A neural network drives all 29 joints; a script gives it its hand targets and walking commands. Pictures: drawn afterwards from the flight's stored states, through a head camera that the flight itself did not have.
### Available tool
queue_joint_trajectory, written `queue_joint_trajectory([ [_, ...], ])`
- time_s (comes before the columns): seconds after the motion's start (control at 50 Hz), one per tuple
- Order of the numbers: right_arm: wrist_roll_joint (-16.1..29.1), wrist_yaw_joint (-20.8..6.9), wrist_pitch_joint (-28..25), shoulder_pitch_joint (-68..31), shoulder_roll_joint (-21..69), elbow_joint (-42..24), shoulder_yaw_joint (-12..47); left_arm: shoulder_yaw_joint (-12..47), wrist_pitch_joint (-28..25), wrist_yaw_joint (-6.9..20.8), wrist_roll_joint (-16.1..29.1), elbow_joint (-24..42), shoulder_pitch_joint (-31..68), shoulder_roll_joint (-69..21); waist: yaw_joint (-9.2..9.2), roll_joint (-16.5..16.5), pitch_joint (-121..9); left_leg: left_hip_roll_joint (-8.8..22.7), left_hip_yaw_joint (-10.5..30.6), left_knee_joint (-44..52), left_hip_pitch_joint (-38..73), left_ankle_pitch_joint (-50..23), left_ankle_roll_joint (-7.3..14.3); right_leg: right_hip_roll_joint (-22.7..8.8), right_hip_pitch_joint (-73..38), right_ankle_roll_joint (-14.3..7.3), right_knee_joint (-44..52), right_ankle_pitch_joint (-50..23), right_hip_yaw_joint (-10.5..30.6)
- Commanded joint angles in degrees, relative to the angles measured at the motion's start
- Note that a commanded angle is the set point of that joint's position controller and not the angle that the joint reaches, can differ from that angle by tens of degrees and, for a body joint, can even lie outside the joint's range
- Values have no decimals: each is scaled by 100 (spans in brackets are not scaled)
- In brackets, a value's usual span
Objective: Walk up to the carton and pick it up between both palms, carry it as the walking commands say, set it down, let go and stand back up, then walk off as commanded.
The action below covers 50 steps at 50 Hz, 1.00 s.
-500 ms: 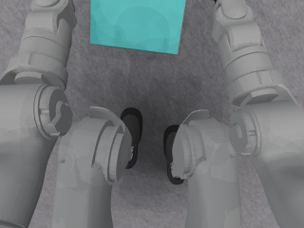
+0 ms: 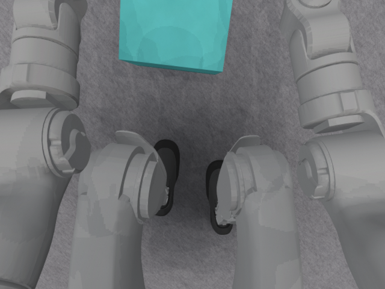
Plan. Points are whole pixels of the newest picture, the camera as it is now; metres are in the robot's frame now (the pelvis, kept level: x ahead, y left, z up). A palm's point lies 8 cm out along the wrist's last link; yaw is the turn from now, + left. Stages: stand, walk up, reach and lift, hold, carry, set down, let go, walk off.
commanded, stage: set down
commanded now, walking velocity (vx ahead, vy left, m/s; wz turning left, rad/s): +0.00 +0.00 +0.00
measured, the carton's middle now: out of the picture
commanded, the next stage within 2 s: let go in 1.16 s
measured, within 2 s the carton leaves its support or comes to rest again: neither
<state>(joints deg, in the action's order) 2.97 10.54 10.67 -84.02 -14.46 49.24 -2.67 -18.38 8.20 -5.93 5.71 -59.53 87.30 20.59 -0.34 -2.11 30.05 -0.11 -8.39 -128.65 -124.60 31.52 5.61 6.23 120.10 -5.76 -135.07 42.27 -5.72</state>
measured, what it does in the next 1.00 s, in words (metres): rises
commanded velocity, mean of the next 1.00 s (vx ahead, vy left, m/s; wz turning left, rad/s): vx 0.00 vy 0.00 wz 0.00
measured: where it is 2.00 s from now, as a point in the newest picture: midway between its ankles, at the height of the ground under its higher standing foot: (192, 199)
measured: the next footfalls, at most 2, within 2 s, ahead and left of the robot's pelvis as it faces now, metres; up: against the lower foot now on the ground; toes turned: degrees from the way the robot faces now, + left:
none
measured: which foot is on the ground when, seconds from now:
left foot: down 0.00-1.00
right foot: down 0.00-1.00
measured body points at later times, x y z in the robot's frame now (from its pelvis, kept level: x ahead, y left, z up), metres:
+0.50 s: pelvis -0.01 +0.01 +0.12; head +0.36 +0.02 +0.38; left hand +0.58 +0.21 +0.01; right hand +0.58 -0.14 +0.01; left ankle +0.13 +0.08 -0.32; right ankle +0.08 -0.08 -0.32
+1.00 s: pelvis -0.01 +0.00 +0.26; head +0.33 +0.03 +0.54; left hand +0.56 +0.23 +0.18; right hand +0.58 -0.13 +0.18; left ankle +0.13 +0.08 -0.32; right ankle +0.08 -0.08 -0.32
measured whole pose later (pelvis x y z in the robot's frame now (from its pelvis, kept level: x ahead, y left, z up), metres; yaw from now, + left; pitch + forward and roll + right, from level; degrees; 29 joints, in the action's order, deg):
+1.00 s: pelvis -0.01 +0.00 +0.26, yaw -2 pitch +23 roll -3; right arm 5.0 8.6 25.6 -79.1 -18.2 37.0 -8.0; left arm -15.8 25.4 -5.1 5.7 -39.2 80.7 20.6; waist -3.9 -0.6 29.8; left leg -2.8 1.8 -78.9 -80.4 21.2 2.4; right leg 9.2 75.7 -4.0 -79.3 26.8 -3.3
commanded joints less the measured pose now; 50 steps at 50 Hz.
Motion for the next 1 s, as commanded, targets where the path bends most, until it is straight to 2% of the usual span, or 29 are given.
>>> queue_joint_trajectory([
  [0.0, 999, 19, 430, -1327, -716, -1392, -35, 419, 351, -247, 54, 1878, 1051, 959, -961, 365, -10533, -389, 1206, 1351, 6613, -3304, -107, -40, -3199, 576, 2243, -2679, 915],
  [0.06, 782, -115, 704, -1308, -730, -177, -194, 571, 602, -176, -48, 592, 741, 465, -850, 704, -8395, -316, 1386, 1826, 5905, -1955, -121, -149, -1715, 458, 2623, -1186, 952],
  [0.08, 553, -159, 547, -1625, -1078, -786, -623, 643, 470, -222, -44, 1581, 1395, 404, -474, 853, -9096, -322, 1594, 1836, 6648, -2042, -176, -35, -1530, 412, 2628, -1253, 862],
  [0.1, 541, -183, 653, -1430, -1121, -126, -601, 540, 598, -229, -142, 1104, 1333, 653, -483, 812, -8875, -239, 1685, 1844, 6850, -2056, -268, -88, -1354, 419, 2625, -1186, 785],
  [0.12, 406, -163, 579, -1586, -1651, -1247, -928, 542, 593, -291, -116, 1918, 1420, 652, -324, 1194, -10163, -307, 1717, 1779, 7831, -3006, -333, 22, -1561, 388, 2664, -1737, 706],
  [0.18, 757, -162, 743, -2100, -1426, -2389, -484, 527, 754, -424, 52, 2845, 1637, 798, -801, 745, -11536, -377, 1631, 1980, 8742, -3806, -307, 32, -2319, 456, 2917, -2183, 661],
  [0.24, 706, -346, 983, -1653, -1770, -677, -745, 620, 1141, -330, -101, 1411, 1344, 515, -772, 1761, -9380, -108, 2142, 2457, 9026, -3083, -486, -23, 180, 338, 3383, -415, 670],
  [0.26, 616, -468, 1004, -1820, -1631, -722, -700, 785, 1197, -320, 50, 1332, 1293, 211, -608, 1126, -9434, -88, 2454, 2798, 8967, -2331, -451, -10, -193, 438, 3404, -388, 527],
  [0.28, 922, -504, 1052, -1801, -1301, -1391, -428, 893, 1251, -332, 121, 2016, 1124, 82, -709, 1186, -10427, -124, 2274, 3010, 9493, -2806, -385, 34, -977, 433, 3542, -980, 580],
  [0.3, 580, -504, 957, -1273, -1255, -671, -618, 533, 1129, -296, -123, 1795, 1129, 248, -618, 996, -9743, -67, 2380, 2700, 9127, -3095, -393, -10, -103, 380, 3565, -694, 617],
  [0.32, 716, -511, 963, -1524, -1379, -1289, -519, 307, 1095, -287, -169, 2245, 942, 484, -937, 802, -10599, -212, 2023, 2868, 9102, -3593, -404, 31, -1259, 434, 3758, -1189, 625],
  [0.38, 1061, -377, 1084, -1736, -1403, -2364, -424, 273, 1201, -292, -135, 3239, 969, 809, -1109, 1042, -12396, -236, 1716, 2900, 10047, -4942, -394, 127, -2228, 459, 4053, -2088, 676],
  [0.4, 1138, -303, 1165, -1623, -1448, -2486, -530, 518, 1278, -266, 15, 3882, 1136, 894, -867, 1178, -12824, -180, 1785, 3099, 10249, -5331, -504, 183, -2710, 452, 4129, -2213, 602],
  [0.42, 722, -200, 1275, -1606, -1679, -2232, -551, 322, 1404, -269, -57, 3135, 1109, 1094, -740, 630, -12707, -171, 1912, 3169, 10265, -4810, -428, 200, -2761, 536, 4313, -1973, 650],
  [0.44, 831, -191, 1386, -1613, -1529, -2640, -419, 219, 1503, -202, -99, 3158, 677, 1180, -1027, 734, -12868, -282, 1675, 3354, 10069, -4848, -350, 193, -3358, 521, 4524, -2234, 745],
  [0.46, 716, -223, 1425, -1169, -1384, -1957, -553, 362, 1580, -154, -25, 2850, 571, 848, -746, 748, -12172, -241, 1756, 3435, 9991, -4780, -429, 131, -2813, 557, 4519, -1990, 663],
  [0.5, 898, -142, 1405, -1388, -1413, -2846, -579, 302, 1518, -79, -78, 3426, 480, 986, -946, 803, -12595, -313, 1485, 3742, 9792, -4697, -354, 176, -3814, 562, 4734, -2545, 821],
  [0.58, 700, -84, 1432, -1153, -1186, -2154, -575, 489, 1521, 33, -24, 2949, 393, 965, -807, 811, -12149, -335, 1368, 4118, 9089, -4611, -315, 90, -4724, 602, 5181, -3224, 982],
  [0.62, 827, -188, 1384, -1164, -953, -2347, -379, 466, 1436, 123, 103, 2960, 11, 952, -866, 179, -11799, -347, 1350, 4385, 8664, -4440, -223, 83, -5300, 697, 5204, -3570, 933],
  [0.66, 602, -187, 1299, -773, -754, -1364, -543, 516, 1336, 208, -82, 2293, 106, 752, -642, 405, -10699, -275, 1374, 4705, 7989, -3594, -215, -35, -5045, 625, 5462, -3083, 1050],
  [0.7, 489, -128, 1265, -992, -1009, -2025, -854, 501, 1320, 172, -13, 2999, 327, 881, -470, 345, -12096, -340, 1402, 4919, 9063, -4243, -259, 77, -5693, 691, 5743, -3521, 891],
  [0.74, 783, -135, 1296, -1171, -1196, -2445, -788, 715, 1416, 133, -21, 3349, 471, 856, -507, 1040, -12953, -271, 1435, 5004, 9900, -4851, -332, 81, -5910, 589, 5893, -4028, 946],
  [0.8, 698, -199, 1422, -937, -991, -1801, -575, 502, 1501, 171, -75, 2530, 248, 1049, -670, 442, -11838, -271, 1392, 5513, 9313, -4147, -255, -9, -6134, 650, 6355, -3494, 1004],
  [0.82, 635, -187, 1393, -1398, -1227, -1928, -691, 601, 1487, 134, 38, 2879, 939, 1049, -430, 498, -12130, -232, 1501, 5409, 9612, -4006, -254, 0, -5644, 663, 6315, -3127, 913],
  [0.84, 817, -199, 1423, -1296, -1141, -2673, -594, 678, 1555, 121, 107, 3301, 509, 846, -586, 587, -12868, -315, 1381, 5570, 10314, -4647, -289, 21, -6471, 671, 6537, -3711, 927],
  [0.86, 728, -162, 1485, -1156, -1259, -2038, -675, 763, 1589, 119, 186, 3115, 838, 917, -248, 674, -12665, -182, 1494, 5678, 10096, -4216, -325, 22, -6394, 650, 6646, -3477, 952],
  [0.92, 816, -173, 1506, -1123, -1223, -2322, -790, 645, 1623, 102, -2, 3498, 894, 1025, -373, 1009, -12579, -157, 1365, 6009, 10475, -4336, -324, -38, -6544, 606, 7083, -3618, 1041],
  [0.96, 492, -309, 1404, -901, -969, -979, -968, 843, 1615, 214, -64, 1701, 570, 506, -253, 958, -10243, -27, 1644, 6444, 9821, -3346, -334, -151, -5257, 640, 7272, -2372, 807],
  [0.98, 665, -397, 1339, -819, -905, -1004, -905, 754, 1497, 246, -102, 1948, 660, 516, -273, 936, -10115, -29, 1596, 6555, 9858, -3406, -285, -144, -5322, 634, 7452, -2473, 873],
])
